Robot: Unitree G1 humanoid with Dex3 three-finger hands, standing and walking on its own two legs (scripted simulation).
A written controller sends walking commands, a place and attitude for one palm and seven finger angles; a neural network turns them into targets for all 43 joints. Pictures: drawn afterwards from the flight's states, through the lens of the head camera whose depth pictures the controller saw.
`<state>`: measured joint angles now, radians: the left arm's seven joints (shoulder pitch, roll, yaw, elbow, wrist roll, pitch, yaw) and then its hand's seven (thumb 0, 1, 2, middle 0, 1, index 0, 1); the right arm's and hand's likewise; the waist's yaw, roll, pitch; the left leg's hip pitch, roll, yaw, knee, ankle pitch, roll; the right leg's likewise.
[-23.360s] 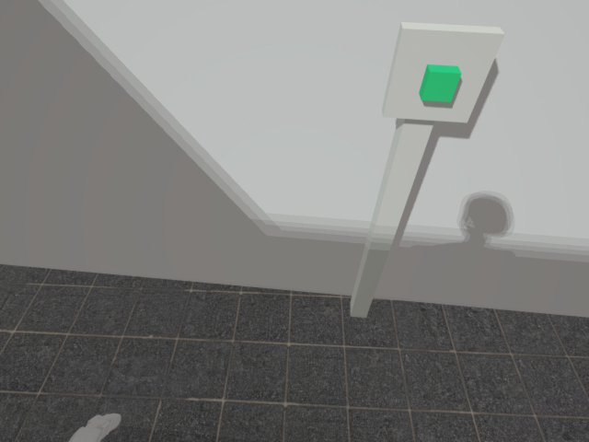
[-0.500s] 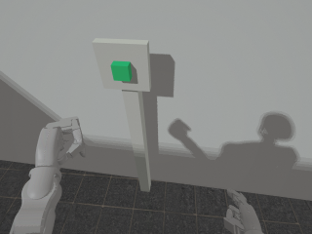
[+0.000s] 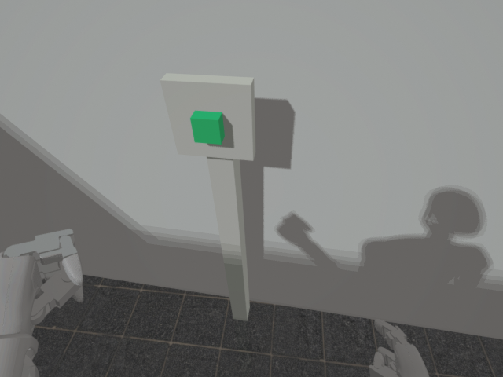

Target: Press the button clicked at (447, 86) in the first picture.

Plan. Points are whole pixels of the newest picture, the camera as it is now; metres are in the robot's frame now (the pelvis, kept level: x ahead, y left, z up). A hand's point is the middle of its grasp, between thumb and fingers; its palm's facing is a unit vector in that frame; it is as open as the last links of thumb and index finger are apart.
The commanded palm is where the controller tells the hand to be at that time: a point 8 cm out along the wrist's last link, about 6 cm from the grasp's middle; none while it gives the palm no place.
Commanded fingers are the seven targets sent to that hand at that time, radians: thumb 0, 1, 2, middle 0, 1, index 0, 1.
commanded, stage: draw the hand back to the body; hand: left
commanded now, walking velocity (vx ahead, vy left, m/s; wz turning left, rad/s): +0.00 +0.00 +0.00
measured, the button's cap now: (208, 126) +0.49 +0.14 +0.17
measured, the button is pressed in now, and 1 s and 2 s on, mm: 0 0 0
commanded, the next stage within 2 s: step back with the hand held close in 0.28 s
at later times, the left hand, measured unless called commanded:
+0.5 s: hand (69, 274) +0.18 +0.24 +0.17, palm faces +0.41 -0.81 -0.42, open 3.1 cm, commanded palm +0.12 +0.27 +0.17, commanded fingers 0.00 0.90 0.90 -1.30 -1.50 -1.30 -1.50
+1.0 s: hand (35, 321) +0.13 +0.25 +0.16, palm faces +0.34 -0.81 -0.48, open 3.1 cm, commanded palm +0.07 +0.30 +0.17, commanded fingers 0.00 0.90 0.90 -1.30 -1.50 -1.30 -1.50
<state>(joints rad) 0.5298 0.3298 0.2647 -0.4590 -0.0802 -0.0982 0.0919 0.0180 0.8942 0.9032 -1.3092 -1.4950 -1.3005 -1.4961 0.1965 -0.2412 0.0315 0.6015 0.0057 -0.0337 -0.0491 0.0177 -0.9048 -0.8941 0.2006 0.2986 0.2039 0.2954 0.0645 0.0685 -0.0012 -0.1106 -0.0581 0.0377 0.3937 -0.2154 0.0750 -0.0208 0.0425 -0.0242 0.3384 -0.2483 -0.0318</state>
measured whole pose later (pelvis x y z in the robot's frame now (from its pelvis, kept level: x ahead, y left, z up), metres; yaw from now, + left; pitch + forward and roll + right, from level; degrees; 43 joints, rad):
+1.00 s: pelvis -0.07 +0.02 -0.01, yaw -1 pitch +0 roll -2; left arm 0.62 0.40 0.36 -0.56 -0.05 -0.20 0.12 0.02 0.89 0.90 -1.31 -1.49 -1.30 -1.50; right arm 0.20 -0.25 -0.01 0.51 0.02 0.02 -0.06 0.02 -0.91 -0.89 0.20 0.30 0.20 0.30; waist 0.01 0.04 0.00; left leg -0.37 -0.05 0.07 0.53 -0.18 0.10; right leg -0.30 0.04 -0.01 0.52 -0.22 -0.01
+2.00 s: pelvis -0.28 +0.08 -0.01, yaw -5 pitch +0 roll -1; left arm 0.57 0.37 0.34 -0.57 -0.06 -0.14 0.14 0.02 0.90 0.90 -1.31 -1.50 -1.30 -1.50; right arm 0.25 -0.17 0.03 0.61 0.00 -0.10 -0.07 0.02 -0.91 -0.89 0.20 0.30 0.20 0.30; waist -0.04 -0.05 -0.01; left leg -0.37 -0.06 0.00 0.37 -0.07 0.02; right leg -0.18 0.05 0.00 0.55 -0.47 -0.02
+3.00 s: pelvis -0.30 +0.13 -0.01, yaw +1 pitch -1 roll -1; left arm 0.26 0.21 0.05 0.77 0.02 0.04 0.04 0.02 0.90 0.90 -0.98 -1.25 -0.99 -1.18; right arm 0.26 -0.21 0.00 0.88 -0.03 0.04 -0.01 0.01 -0.91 -0.89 0.20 0.30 0.20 0.29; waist -0.01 -0.05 0.07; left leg -0.27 0.04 0.03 0.60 -0.31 -0.01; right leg -0.28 -0.03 -0.15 0.56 -0.26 -0.03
